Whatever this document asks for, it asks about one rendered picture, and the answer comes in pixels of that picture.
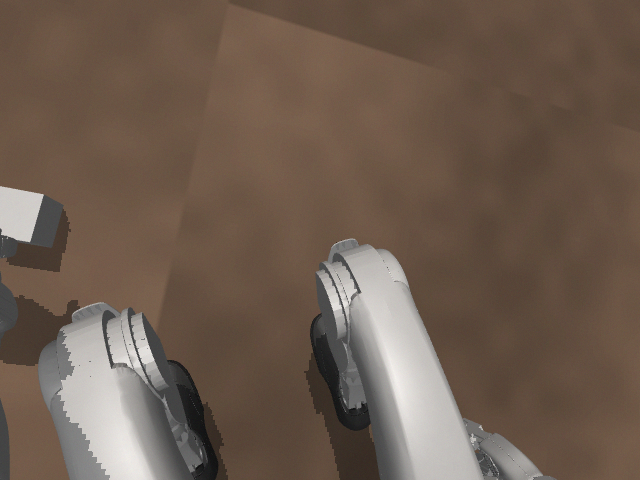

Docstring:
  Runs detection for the left robot foot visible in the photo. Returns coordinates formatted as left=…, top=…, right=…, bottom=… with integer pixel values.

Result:
left=167, top=360, right=218, bottom=480

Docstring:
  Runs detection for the cube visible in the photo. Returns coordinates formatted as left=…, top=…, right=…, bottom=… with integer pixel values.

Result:
left=0, top=186, right=64, bottom=248

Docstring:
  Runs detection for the left robot hand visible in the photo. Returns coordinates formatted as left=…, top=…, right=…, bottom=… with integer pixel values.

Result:
left=0, top=235, right=18, bottom=258

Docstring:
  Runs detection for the right robot foot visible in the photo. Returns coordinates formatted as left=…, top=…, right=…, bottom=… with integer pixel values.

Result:
left=310, top=313, right=371, bottom=431

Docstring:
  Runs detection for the right robot hand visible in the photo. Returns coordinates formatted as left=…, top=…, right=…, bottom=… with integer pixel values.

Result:
left=463, top=418, right=544, bottom=480

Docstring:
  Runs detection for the left robot arm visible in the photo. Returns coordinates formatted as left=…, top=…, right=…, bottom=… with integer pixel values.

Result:
left=0, top=229, right=18, bottom=480

